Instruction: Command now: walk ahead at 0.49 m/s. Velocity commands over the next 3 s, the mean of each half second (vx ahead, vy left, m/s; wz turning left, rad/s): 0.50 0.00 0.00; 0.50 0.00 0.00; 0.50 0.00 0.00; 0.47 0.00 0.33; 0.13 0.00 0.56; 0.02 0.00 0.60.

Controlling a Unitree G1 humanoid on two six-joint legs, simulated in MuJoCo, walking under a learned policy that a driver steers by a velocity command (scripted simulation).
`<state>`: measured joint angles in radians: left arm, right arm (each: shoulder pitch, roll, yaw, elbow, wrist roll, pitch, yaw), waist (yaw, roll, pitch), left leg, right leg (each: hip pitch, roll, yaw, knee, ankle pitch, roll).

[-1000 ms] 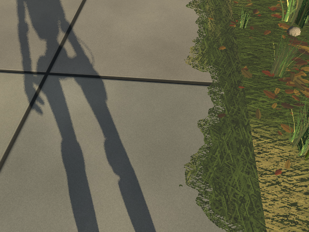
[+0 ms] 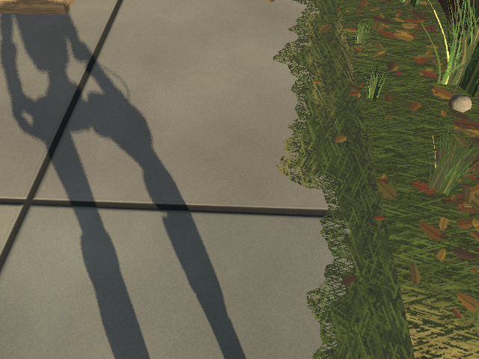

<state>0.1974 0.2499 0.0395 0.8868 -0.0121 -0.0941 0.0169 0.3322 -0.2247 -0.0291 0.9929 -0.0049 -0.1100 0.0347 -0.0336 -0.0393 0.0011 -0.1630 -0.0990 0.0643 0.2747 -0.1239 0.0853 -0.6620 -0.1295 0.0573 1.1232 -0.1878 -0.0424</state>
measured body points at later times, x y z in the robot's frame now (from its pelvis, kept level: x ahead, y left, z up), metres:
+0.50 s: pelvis +0.28 -0.08 +0.00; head +0.30 -0.10 +0.45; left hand +0.35 +0.18 -0.13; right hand +0.36 -0.35 -0.14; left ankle +0.26 +0.08 -0.66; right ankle +0.30 -0.16 -0.74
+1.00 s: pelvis +0.55 -0.02 -0.01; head +0.58 +0.00 +0.44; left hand +0.57 +0.25 -0.16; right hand +0.69 -0.28 -0.13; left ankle +0.62 +0.07 -0.75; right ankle +0.44 -0.17 -0.65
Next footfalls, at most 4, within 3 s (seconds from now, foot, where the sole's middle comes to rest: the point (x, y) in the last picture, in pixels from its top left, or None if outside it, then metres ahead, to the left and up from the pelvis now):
0.30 right None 0.34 -0.16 -0.78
0.88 left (217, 311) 0.66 0.07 -0.78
1.44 right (285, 223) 0.98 -0.16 -0.78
2.02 left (208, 167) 1.25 0.10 -0.78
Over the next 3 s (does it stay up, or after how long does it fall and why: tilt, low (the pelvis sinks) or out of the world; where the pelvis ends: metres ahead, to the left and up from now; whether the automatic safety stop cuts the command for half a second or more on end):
stays up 1.23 0.02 -0.02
